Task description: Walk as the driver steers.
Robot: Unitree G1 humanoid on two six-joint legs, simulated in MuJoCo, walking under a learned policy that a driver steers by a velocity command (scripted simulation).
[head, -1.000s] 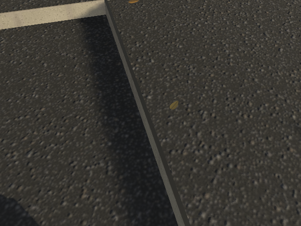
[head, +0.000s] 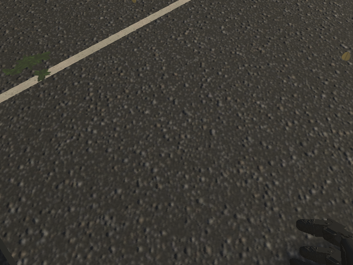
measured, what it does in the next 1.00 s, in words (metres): walks ahead: right foot, then left foot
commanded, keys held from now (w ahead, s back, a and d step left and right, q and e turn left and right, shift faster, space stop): q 0.46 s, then no key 0.10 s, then e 0.44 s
